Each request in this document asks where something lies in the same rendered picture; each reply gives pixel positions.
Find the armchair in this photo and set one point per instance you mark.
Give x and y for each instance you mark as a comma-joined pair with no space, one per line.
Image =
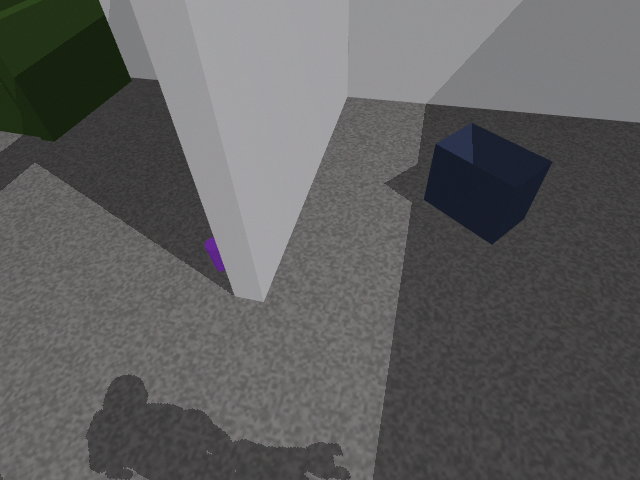
59,62

